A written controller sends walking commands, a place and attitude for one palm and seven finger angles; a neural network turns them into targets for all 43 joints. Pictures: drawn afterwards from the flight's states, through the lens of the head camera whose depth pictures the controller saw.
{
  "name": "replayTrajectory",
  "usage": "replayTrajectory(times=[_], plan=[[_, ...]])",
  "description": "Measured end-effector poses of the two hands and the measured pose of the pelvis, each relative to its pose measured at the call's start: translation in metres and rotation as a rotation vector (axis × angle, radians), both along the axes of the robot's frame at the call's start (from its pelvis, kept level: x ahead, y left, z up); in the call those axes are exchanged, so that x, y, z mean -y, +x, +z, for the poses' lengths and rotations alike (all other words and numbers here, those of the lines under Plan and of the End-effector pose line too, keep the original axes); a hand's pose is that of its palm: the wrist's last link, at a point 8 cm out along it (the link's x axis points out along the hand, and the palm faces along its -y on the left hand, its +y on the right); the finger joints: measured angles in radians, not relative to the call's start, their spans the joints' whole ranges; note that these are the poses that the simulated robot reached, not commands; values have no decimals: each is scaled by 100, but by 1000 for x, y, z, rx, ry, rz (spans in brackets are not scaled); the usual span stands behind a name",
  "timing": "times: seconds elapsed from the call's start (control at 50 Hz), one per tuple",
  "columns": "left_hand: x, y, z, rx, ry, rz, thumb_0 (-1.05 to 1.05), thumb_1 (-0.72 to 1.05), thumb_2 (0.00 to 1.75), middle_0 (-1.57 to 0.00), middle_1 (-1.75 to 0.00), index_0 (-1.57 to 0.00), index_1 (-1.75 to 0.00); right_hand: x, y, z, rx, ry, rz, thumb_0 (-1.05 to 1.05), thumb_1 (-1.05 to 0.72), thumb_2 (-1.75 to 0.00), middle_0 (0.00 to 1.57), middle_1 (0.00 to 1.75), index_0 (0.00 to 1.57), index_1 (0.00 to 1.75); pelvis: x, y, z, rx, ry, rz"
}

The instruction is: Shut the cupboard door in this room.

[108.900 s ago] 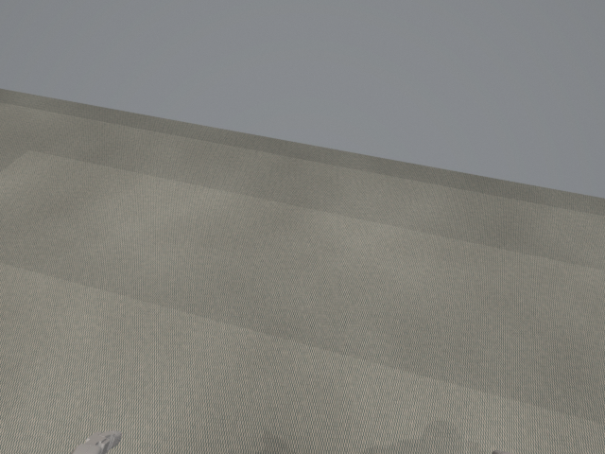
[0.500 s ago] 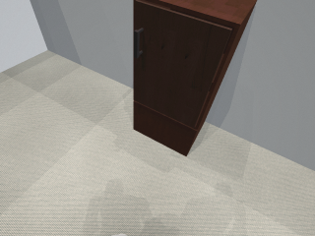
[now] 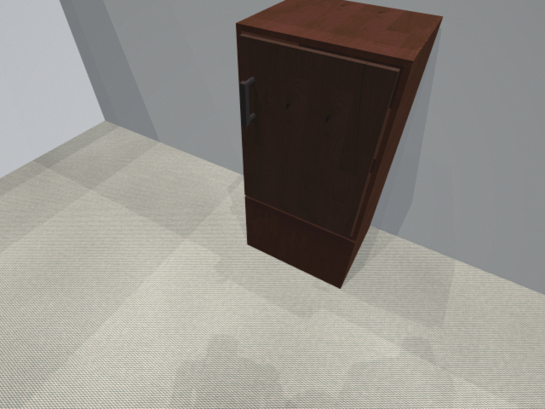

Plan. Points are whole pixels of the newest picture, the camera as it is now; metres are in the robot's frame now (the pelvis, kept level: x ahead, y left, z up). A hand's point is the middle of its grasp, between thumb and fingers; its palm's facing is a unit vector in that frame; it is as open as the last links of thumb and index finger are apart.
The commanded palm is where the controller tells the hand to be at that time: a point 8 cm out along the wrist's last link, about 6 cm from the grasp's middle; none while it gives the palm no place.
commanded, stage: let the arm hang, fingers relaxed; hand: left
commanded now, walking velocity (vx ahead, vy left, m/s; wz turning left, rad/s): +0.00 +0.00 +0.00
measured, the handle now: (248, 101) +0.92 +0.12 +0.01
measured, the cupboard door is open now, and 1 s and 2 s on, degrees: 0 0 0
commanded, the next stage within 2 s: look to check the result in 0.26 s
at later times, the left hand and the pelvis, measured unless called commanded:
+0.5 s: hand out of the picture -0.01 +0.17 -0.17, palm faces +0.03 -0.98 -0.20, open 7.4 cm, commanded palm none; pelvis +0.02 -0.01 +0.01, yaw +0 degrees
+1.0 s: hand out of the picture +0.02 +0.16 -0.17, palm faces +0.02 -0.98 -0.19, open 7.4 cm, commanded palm none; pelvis +0.03 -0.01 +0.01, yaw +0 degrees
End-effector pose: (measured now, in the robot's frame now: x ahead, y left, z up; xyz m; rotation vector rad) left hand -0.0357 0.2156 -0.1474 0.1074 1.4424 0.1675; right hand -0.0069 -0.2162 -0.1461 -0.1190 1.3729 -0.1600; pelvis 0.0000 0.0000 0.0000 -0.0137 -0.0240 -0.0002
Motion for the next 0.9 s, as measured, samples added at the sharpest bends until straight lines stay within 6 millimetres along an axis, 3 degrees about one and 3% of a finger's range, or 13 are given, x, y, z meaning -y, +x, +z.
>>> replayTrajectory(times=[0.16,0.62,0.9], plan=[[15,23,0,35,-41,-13,1,90,90,-20,-30,-20,-30,0,-1,5,-30,-5,-4,1,-92,-90,20,30,20,30,0,5,3,-15,6,1],[2,24,9,-21,24,-15,1,90,90,-20,-30,-20,-30,11,18,3,-33,1,-1,1,-91,-90,20,30,20,30,9,20,6,5,11,-6],[7,43,7,14,14,-26,1,90,90,-20,-30,-20,-30,27,35,8,-8,-34,10,1,-91,-90,20,30,20,30,13,26,7,13,11,-5]])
